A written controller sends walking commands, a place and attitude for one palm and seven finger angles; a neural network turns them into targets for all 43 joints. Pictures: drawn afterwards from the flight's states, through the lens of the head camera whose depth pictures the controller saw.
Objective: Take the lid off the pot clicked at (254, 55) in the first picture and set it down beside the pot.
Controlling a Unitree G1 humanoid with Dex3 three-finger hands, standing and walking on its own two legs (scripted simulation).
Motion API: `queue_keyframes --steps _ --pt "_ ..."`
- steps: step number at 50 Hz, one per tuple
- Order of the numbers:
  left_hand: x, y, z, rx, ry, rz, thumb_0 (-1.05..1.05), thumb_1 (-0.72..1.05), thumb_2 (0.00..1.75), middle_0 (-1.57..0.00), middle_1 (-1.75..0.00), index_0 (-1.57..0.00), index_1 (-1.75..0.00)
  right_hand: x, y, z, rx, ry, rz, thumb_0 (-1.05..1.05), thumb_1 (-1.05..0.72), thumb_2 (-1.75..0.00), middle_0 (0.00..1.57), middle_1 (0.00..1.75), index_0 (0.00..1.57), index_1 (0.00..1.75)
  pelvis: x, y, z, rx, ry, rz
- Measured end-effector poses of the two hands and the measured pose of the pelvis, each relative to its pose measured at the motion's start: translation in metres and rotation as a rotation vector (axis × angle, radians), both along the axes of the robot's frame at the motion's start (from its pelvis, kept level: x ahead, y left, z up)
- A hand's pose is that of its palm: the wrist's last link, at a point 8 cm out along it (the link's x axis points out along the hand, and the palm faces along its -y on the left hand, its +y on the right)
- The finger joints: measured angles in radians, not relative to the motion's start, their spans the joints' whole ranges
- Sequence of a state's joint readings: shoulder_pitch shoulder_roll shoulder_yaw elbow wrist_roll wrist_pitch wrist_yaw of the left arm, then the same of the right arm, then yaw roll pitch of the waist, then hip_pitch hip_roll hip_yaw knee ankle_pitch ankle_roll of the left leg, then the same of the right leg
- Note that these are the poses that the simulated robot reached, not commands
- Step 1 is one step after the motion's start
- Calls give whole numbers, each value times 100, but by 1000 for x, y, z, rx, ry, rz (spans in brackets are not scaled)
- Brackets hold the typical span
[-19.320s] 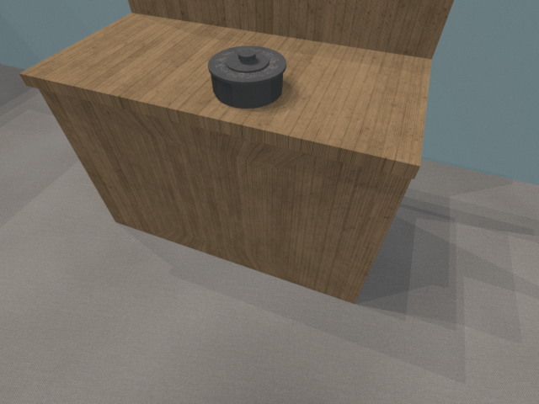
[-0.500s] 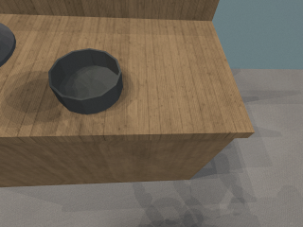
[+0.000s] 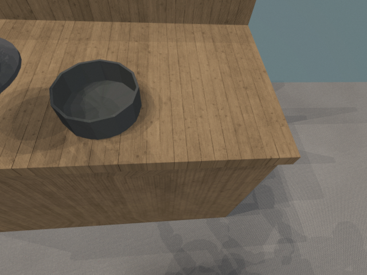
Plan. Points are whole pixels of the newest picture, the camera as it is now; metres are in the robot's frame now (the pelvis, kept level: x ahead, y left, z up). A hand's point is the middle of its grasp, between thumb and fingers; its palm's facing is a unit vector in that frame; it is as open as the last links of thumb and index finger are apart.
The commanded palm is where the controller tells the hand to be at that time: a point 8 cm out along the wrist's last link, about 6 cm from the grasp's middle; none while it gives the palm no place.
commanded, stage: lower the lid onto the table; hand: left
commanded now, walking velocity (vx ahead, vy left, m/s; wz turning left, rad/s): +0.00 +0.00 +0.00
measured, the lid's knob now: out of the picture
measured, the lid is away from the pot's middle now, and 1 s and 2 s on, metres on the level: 0.22 0.22 0.23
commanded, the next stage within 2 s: open the fingers wide in 2.00 s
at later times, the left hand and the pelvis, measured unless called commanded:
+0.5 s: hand out of the picture +0.46 +0.37 +0.17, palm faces -0.42 -0.21 -0.89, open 6.7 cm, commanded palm +0.54 +0.37 +0.24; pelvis +0.00 +0.01 +0.00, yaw +0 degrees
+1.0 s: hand out of the picture +0.47 +0.37 +0.13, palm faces -0.45 -0.21 -0.87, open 6.6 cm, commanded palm +0.56 +0.37 +0.20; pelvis +0.00 +0.02 -0.01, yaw -1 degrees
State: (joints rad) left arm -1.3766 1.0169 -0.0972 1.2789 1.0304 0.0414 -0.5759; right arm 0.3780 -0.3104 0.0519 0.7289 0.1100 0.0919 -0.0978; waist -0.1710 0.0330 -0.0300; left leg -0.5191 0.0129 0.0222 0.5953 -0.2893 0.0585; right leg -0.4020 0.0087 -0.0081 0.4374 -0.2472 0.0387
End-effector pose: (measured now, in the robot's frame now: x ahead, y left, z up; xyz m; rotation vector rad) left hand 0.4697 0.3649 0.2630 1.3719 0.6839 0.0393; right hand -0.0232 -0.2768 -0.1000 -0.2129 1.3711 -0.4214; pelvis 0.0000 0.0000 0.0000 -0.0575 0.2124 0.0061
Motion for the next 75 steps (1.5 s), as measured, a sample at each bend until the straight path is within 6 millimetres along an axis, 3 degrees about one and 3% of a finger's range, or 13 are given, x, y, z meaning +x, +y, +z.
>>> queue_keyframes --steps 15,29,54,75 --pt "-11 9 -23 -6 37 -13 5 34 69 -51 -99 -71 -108 0 -2 1 -25 -12 3 1 -90 -90 20 30 21 30 -4 2 -2 -5 0 0" --pt "-3 4 -45 -18 55 -82 5 34 69 -51 -99 -71 -108 4 8 -2 -32 -18 3 1 -90 -90 20 30 21 30 -5 10 -6 -10 19 -3" --pt "11 3 -80 -30 88 -103 5 35 69 -51 -99 -71 -108 -29 20 -5 -40 66 -57 1 -90 -90 20 30 21 30 -6 17 -14 -24 69 -16" --pt "4 19 -110 -43 117 -76 5 35 69 -50 -99 -71 -108 -27 17 -7 -70 73 -58 1 -90 -90 20 30 21 30 -8 16 -21 -32 95 -19"
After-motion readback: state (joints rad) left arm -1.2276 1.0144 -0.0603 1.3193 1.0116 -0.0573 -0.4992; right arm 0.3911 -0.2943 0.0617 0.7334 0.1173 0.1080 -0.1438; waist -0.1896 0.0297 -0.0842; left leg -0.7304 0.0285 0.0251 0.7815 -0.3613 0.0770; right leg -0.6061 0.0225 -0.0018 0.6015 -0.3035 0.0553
